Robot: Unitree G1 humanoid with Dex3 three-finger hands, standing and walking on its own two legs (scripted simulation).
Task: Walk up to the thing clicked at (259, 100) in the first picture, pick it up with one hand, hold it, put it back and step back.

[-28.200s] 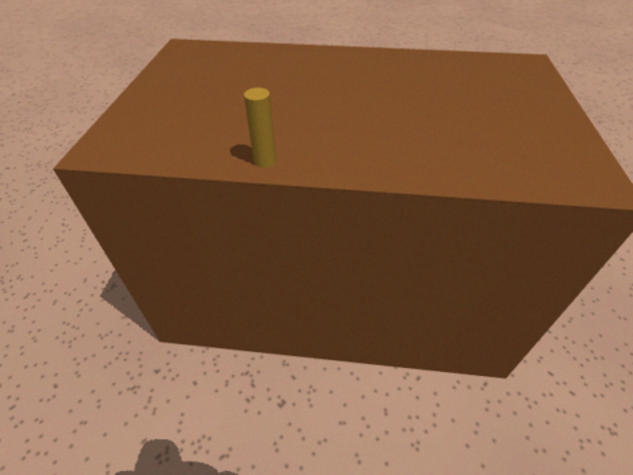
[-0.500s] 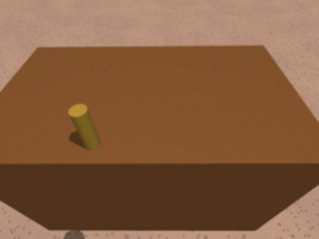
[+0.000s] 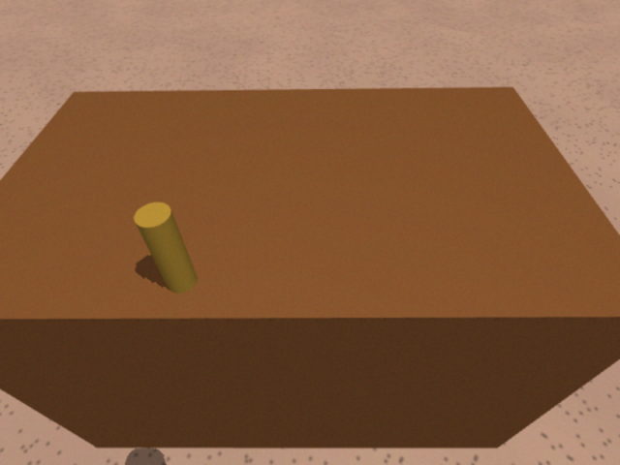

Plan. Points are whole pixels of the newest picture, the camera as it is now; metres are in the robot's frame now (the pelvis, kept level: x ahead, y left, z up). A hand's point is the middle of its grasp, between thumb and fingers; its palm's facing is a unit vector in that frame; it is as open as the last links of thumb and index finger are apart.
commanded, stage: stand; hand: left
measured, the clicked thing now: (169, 251) +0.41 +0.23 +0.04
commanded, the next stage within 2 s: step back in 0.16 s
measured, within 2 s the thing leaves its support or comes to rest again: neither
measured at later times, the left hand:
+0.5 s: hand out of the picture +0.08 +0.31 -0.19, palm faces -0.02 -0.92 -0.38, open 7.3 cm
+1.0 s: hand out of the picture -0.05 +0.28 -0.16, palm faces -0.06 -0.91 -0.40, open 7.3 cm
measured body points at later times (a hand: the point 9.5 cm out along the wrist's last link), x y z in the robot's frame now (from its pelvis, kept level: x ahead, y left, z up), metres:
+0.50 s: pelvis -0.07 +0.04 -0.03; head +0.00 +0.06 +0.41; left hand +0.09 +0.36 -0.16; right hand +0.01 -0.29 -0.14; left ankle -0.08 +0.15 -0.75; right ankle +0.01 -0.12 -0.73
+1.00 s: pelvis -0.16 +0.03 -0.02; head -0.10 +0.01 +0.43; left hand -0.04 +0.33 -0.13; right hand -0.07 -0.29 -0.15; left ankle -0.16 +0.17 -0.67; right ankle -0.15 -0.08 -0.75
